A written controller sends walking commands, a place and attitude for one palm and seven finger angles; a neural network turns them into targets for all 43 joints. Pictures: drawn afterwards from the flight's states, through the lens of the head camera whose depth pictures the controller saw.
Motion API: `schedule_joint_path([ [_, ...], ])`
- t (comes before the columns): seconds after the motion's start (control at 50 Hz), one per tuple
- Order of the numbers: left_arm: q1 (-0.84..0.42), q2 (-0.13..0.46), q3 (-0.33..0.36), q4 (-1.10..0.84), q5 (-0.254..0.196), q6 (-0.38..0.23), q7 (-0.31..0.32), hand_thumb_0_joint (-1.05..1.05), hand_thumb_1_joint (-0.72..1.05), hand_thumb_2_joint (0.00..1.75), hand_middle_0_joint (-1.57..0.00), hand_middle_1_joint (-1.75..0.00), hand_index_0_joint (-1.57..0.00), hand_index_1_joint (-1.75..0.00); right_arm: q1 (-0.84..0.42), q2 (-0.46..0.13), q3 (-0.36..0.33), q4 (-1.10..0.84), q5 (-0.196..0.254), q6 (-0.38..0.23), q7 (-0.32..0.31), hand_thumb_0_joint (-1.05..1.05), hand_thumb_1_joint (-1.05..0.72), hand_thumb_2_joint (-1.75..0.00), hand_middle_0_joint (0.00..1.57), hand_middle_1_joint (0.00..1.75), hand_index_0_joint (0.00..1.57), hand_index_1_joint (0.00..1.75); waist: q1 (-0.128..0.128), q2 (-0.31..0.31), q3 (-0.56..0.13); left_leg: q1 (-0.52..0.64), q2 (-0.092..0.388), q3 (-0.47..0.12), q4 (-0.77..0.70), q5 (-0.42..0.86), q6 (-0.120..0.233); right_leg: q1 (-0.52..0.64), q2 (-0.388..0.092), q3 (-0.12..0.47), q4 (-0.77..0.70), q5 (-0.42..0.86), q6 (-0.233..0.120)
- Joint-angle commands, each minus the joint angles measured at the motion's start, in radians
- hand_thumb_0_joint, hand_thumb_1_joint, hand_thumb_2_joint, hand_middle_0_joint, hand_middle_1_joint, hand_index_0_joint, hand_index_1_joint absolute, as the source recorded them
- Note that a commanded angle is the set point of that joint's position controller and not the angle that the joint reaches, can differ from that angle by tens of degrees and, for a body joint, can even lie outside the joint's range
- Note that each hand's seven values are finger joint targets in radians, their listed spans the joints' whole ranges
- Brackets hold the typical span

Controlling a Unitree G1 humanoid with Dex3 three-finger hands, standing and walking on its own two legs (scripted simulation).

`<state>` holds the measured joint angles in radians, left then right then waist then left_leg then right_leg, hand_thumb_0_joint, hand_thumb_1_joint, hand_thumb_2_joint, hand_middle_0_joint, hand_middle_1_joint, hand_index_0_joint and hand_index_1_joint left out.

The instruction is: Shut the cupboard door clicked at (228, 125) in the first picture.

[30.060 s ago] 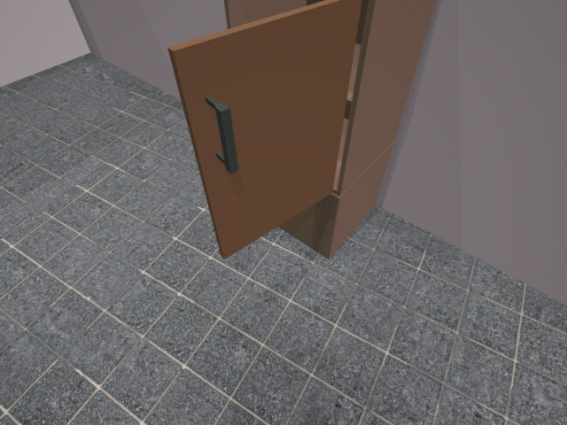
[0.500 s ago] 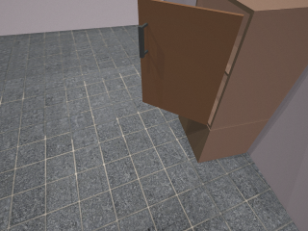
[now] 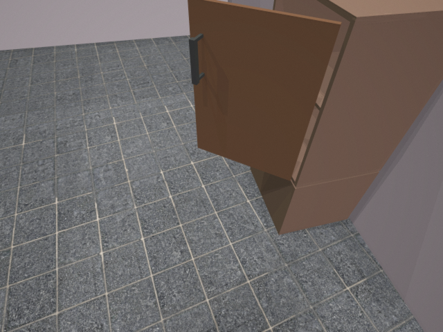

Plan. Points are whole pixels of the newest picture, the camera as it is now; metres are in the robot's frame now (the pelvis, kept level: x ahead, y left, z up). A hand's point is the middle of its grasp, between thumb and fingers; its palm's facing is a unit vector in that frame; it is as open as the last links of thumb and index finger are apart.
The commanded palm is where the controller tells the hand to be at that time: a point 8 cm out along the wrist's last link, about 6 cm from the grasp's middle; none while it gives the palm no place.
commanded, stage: look to check the result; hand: left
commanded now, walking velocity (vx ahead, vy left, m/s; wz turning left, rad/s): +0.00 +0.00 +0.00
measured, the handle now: (197, 59) +0.87 +0.11 +0.08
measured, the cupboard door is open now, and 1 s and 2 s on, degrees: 50 50 50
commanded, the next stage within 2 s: walk to a spot facing it in 0.36 s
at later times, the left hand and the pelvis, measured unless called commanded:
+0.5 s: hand out of the picture +0.00 +0.16 -0.18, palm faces +0.02 -0.98 -0.18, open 7.4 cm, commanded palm none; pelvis +0.01 -0.01 +0.00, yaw +0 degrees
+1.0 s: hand out of the picture +0.03 +0.24 -0.18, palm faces +0.25 -0.94 -0.25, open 7.4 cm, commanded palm none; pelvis +0.01 +0.01 -0.01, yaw +15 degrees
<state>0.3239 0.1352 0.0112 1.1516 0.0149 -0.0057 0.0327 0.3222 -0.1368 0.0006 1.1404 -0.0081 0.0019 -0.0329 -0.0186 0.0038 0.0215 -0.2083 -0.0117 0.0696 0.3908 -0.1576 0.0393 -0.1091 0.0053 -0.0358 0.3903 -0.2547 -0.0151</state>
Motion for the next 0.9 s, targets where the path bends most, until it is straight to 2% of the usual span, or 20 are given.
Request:
schedule_joint_path([
  [0.0, 0.079, 0.092, 0.012, -0.015, -0.005, -0.009, 0.008, 0.0, 0.9, 0.9, -0.2, -0.3, -0.2, -0.3, 0.056, -0.095, -0.012, -0.028, -0.004, -0.008, -0.009, 0.0, -0.9, -0.9, 0.2, 0.3, 0.2, 0.3, 0.006, -0.007, 0.077, 0.029, 0.109, -0.135, -0.08, 0.021, 0.0, -0.109, -0.098, 0.103, -0.1, 0.031, -0.029],
  [0.22, 0.075, 0.114, 0.011, -0.013, -0.004, -0.014, 0.008, 0.0, 0.9, 0.9, -0.2, -0.3, -0.2, -0.3, 0.022, -0.119, -0.014, -0.029, -0.001, -0.008, -0.008, 0.0, -0.9, -0.9, 0.2, 0.3, 0.2, 0.3, 0.009, -0.02, 0.069, 0.058, 0.113, -0.13, -0.068, 0.069, 0.001, -0.1, -0.1, 0.108, -0.111, 0.067, -0.03],
  [0.42, 0.054, 0.128, 0.013, -0.015, -0.004, -0.017, 0.007, 0.0, 0.9, 0.9, -0.2, -0.3, -0.2, -0.3, -0.005, -0.134, -0.015, -0.031, -0.002, -0.012, -0.008, 0.0, -0.9, -0.9, 0.2, 0.3, 0.2, 0.3, 0.009, -0.004, 0.055, 0.073, 0.117, -0.128, -0.067, 0.107, -0.001, -0.075, -0.103, 0.107, -0.116, 0.112, -0.028],
  [0.46, 0.044, 0.122, 0.012, -0.015, -0.004, -0.015, 0.006, 0.0, 0.9, 0.9, -0.2, -0.3, -0.2, -0.3, -0.01, -0.131, -0.013, -0.029, -0.004, -0.011, -0.009, 0.0, -0.9, -0.9, 0.2, 0.3, 0.2, 0.3, 0.006, 0.006, 0.07, 0.066, 0.116, -0.129, -0.075, 0.093, -0.004, -0.078, -0.102, 0.11, -0.118, 0.1, -0.027],
  [0.5, 0.053, 0.103, 0.014, -0.018, -0.006, -0.008, 0.009, 0.0, 0.9, 0.9, -0.2, -0.3, -0.2, -0.3, -0.002, -0.104, -0.008, -0.032, -0.005, -0.006, -0.007, 0.0, -0.9, -0.9, 0.2, 0.3, 0.2, 0.3, 0.009, 0.004, 0.068, 0.038, 0.108, -0.135, -0.052, 0.125, -0.007, -0.061, -0.114, 0.088, -0.087, 0.117, -0.021],
  [0.52, 0.061, 0.116, 0.021, -0.026, -0.005, -0.006, 0.011, 0.0, 0.9, 0.9, -0.2, -0.3, -0.2, -0.3, 0.0, -0.11, -0.012, -0.041, -0.003, -0.003, -0.006, 0.0, -0.9, -0.9, 0.2, 0.3, 0.2, 0.3, 0.013, -0.011, 0.06, 0.024, 0.105, -0.135, -0.028, 0.149, -0.006, -0.052, -0.12, 0.074, -0.066, 0.14, -0.021],
  [0.58, 0.046, 0.145, 0.046, -0.057, -0.003, 0.003, 0.014, 0.0, 0.9, 0.9, -0.2, -0.3, -0.2, -0.3, -0.016, -0.122, -0.026, -0.068, -0.005, 0.007, -0.001, 0.0, -0.9, -0.9, 0.2, 0.3, 0.2, 0.3, 0.018, -0.037, 0.041, -0.053, 0.084, -0.134, 0.049, 0.147, -0.009, -0.022, -0.16, 0.062, -0.017, 0.168, -0.04],
  [0.62, 0.041, 0.171, 0.062, -0.083, 0.001, 0.009, 0.015, 0.0, 0.9, 0.9, -0.2, -0.3, -0.2, -0.3, -0.03, -0.121, -0.036, -0.094, -0.005, 0.016, 0.004, 0.0, -0.9, -0.9, 0.2, 0.3, 0.2, 0.3, 0.023, -0.084, 0.045, -0.107, 0.049, -0.103, 0.149, 0.112, -0.021, -0.021, -0.222, 0.084, -0.022, 0.19, -0.077],
  [0.64, 0.029, 0.183, 0.07, -0.099, 0.002, 0.01, 0.016, 0.0, 0.9, 0.9, -0.2, -0.3, -0.2, -0.3, -0.034, -0.115, -0.042, -0.107, -0.008, 0.022, 0.007, 0.0, -0.9, -0.9, 0.2, 0.3, 0.2, 0.3, 0.021, -0.119, 0.048, -0.137, 0.04, -0.08, 0.226, 0.053, -0.029, -0.023, -0.271, 0.103, -0.033, 0.205, -0.108],
  [0.68, 0.005, 0.194, 0.08, -0.132, 0.008, 0.012, 0.016, 0.0, 0.9, 0.9, -0.2, -0.3, -0.2, -0.3, -0.072, -0.114, -0.055, -0.144, -0.012, 0.034, 0.012, 0.0, -0.9, -0.9, 0.2, 0.3, 0.2, 0.3, 0.029, -0.148, 0.071, -0.22, 0.036, -0.052, 0.422, -0.236, -0.047, -0.03, -0.362, 0.126, -0.046, 0.309, -0.179],
  [0.7, -0.011, 0.201, 0.086, -0.148, 0.016, 0.012, 0.018, 0.0, 0.9, 0.9, -0.2, -0.3, -0.2, -0.3, -0.093, -0.114, -0.061, -0.162, -0.011, 0.037, 0.016, 0.0, -0.9, -0.9, 0.2, 0.3, 0.2, 0.3, 0.03, -0.15, 0.09, -0.255, 0.054, -0.048, 0.49, -0.324, -0.05, -0.034, -0.398, 0.123, -0.042, 0.361, -0.202],
  [0.72, -0.03, 0.209, 0.091, -0.162, 0.02, 0.012, 0.021, 0.0, 0.9, 0.9, -0.2, -0.3, -0.2, -0.3, -0.093, -0.116, -0.064, -0.18, -0.007, 0.036, 0.021, 0.0, -0.9, -0.9, 0.2, 0.3, 0.2, 0.3, 0.02, -0.135, 0.087, -0.26, 0.073, -0.058, 0.473, -0.356, -0.051, -0.024, -0.41, 0.099, -0.002, 0.435, -0.201],
  [0.74, -0.053, 0.229, 0.098, -0.174, 0.02, 0.011, 0.017, 0.0, 0.9, 0.9, -0.2, -0.3, -0.2, -0.3, -0.093, -0.109, -0.064, -0.186, -0.005, 0.036, 0.025, 0.0, -0.9, -0.9, 0.2, 0.3, 0.2, 0.3, 0.01, -0.118, 0.097, -0.238, 0.081, -0.045, 0.402, -0.337, -0.055, -0.025, -0.401, 0.048, 0.047, 0.487, -0.178],
  [0.76, -0.061, 0.24, 0.102, -0.185, 0.016, 0.012, 0.013, 0.0, 0.9, 0.9, -0.2, -0.3, -0.2, -0.3, -0.069, -0.108, -0.061, -0.19, -0.007, 0.036, 0.029, 0.0, -0.9, -0.9, 0.2, 0.3, 0.2, 0.3, 0.0, -0.107, 0.072, -0.185, 0.071, -0.018, 0.296, -0.252, -0.056, -0.02, -0.365, -0.006, 0.114, 0.511, -0.137],
  [0.78, -0.066, 0.239, 0.103, -0.196, 0.008, 0.014, 0.009, 0.0, 0.9, 0.9, -0.2, -0.3, -0.2, -0.3, -0.019, -0.122, -0.063, -0.183, -0.012, 0.032, 0.03, 0.0, -0.9, -0.9, 0.2, 0.3, 0.2, 0.3, -0.025, -0.055, 0.039, -0.066, 0.06, -0.017, 0.183, -0.063, -0.041, -0.078, -0.32, -0.061, 0.225, 0.479, -0.075],
  [0.8, -0.039, 0.206, 0.101, -0.218, -0.002, 0.022, 0.004, 0.0, 0.9, 0.9, -0.2, -0.3, -0.2, -0.3, 0.036, -0.185, -0.074, -0.188, -0.021, 0.023, 0.029, 0.0, -0.9, -0.9, 0.2, 0.3, 0.2, 0.3, -0.036, 0.153, -0.002, 0.033, 0.182, -0.249, 0.047, 0.276, 0.037, -0.214, -0.202, -0.135, 0.421, 0.228, 0.018],
  [0.82, -0.067, 0.168, 0.083, -0.257, -0.005, 0.027, 0.002, 0.0, 0.9, 0.9, -0.2, -0.3, -0.2, -0.3, 0.073, -0.271, -0.092, -0.187, -0.026, 0.022, 0.022, 0.0, -0.9, -0.9, 0.2, 0.3, 0.2, 0.3, -0.047, 0.345, -0.013, 0.074, 0.376, -0.531, -0.049, 0.499, 0.168, -0.35, -0.077, -0.11, 0.624, -0.381, 0.065],
  [0.84, -0.114, 0.178, 0.083, -0.276, 0.006, 0.041, 0.01, 0.0, 0.9, 0.9, -0.2, -0.3, -0.2, -0.3, 0.09, -0.285, -0.096, -0.178, -0.029, 0.028, 0.014, 0.0, -0.9, -0.9, 0.2, 0.3, 0.2, 0.3, -0.069, 0.209, -0.047, 0.013, 0.386, -0.573, -0.106, 0.189, 0.188, -0.339, -0.066, 0.011, 0.73, -0.407, 0.041],
  [0.86, -0.146, 0.169, 0.087, -0.286, 0.007, 0.043, 0.007, 0.0, 0.9, 0.9, -0.2, -0.3, -0.2, -0.3, 0.051, -0.287, -0.099, -0.198, -0.03, 0.026, 0.01, 0.0, -0.9, -0.9, 0.2, 0.3, 0.2, 0.3, -0.049, 0.172, -0.02, -0.038, 0.36, -0.58, -0.128, -0.008, 0.172, -0.387, -0.079, 0.047, 0.763, -0.335, 0.039],
  [0.88, -0.166, 0.174, 0.088, -0.291, 0.01, 0.04, 0.002, 0.0, 0.9, 0.9, -0.2, -0.3, -0.2, -0.3, 0.004, -0.272, -0.095, -0.217, -0.03, 0.023, 0.007, 0.0, -0.9, -0.9, 0.2, 0.3, 0.2, 0.3, -0.038, 0.146, 0.015, -0.087, 0.333, -0.556, -0.14, -0.091, 0.159, -0.403, -0.087, 0.065, 0.767, -0.262, 0.044],
])
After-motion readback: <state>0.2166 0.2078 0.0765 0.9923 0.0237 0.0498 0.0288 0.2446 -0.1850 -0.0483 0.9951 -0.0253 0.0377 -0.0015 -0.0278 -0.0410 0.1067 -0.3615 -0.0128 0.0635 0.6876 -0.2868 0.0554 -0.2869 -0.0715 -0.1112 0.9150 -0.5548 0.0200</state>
